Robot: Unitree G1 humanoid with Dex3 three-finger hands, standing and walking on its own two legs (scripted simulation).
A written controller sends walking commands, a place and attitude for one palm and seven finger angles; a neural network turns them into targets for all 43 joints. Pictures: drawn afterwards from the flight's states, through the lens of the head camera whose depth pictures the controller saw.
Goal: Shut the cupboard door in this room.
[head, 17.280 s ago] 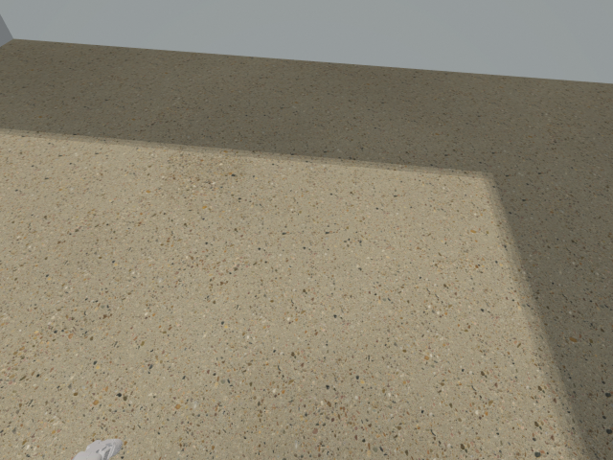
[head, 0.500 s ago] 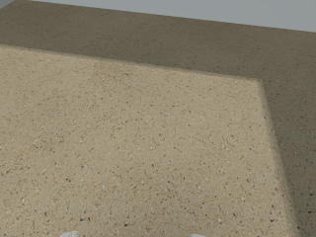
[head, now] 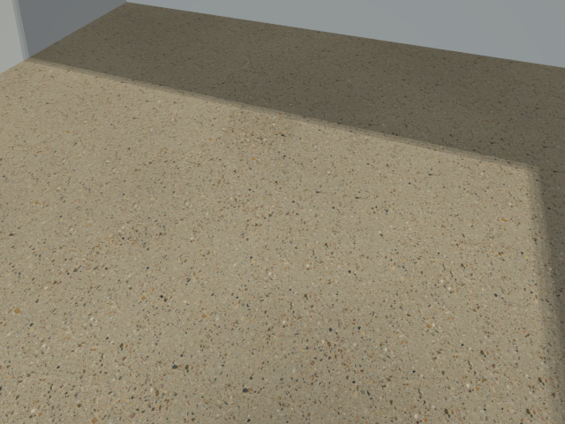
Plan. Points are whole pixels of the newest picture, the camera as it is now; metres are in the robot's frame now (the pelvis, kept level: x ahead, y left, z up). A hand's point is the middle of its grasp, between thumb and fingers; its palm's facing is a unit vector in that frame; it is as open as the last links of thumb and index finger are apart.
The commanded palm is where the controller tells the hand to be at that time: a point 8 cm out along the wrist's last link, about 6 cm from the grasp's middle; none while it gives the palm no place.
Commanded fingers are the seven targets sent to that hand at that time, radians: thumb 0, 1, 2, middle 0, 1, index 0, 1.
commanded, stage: turn or walk to find it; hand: left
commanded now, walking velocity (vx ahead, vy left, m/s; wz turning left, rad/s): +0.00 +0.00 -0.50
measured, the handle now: out of the picture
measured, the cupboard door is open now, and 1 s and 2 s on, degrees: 94 94 94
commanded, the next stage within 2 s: none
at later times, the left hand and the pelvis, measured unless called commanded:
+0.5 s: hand out of the picture +0.06 +0.18 -0.16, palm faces -0.17 -0.94 -0.29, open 7.4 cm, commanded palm none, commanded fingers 0.00 0.90 0.90 -0.20 -0.30 -0.20 -0.30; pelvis -0.04 -0.01 -0.01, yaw -14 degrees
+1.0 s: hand out of the picture +0.14 +0.18 -0.16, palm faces -0.46 -0.86 -0.23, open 7.4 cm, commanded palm none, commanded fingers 0.00 0.90 0.90 -0.20 -0.30 -0.20 -0.30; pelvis -0.05 +0.03 +0.00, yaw -30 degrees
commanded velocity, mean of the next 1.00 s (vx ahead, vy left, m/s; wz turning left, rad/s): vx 0.00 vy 0.00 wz -0.50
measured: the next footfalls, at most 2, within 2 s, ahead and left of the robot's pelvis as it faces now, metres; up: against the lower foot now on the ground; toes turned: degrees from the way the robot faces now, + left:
left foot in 0.02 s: +0.01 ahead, +0.15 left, +0.00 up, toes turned +2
right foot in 0.36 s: -0.01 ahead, -0.12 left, +0.00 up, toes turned -17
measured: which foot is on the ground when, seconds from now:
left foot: up 0.00-0.00, down 0.02-0.36, up 0.38-0.74, down 0.76-1.00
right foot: down 0.00-0.06, up 0.08-0.34, down 0.36-0.76, up 0.78-1.00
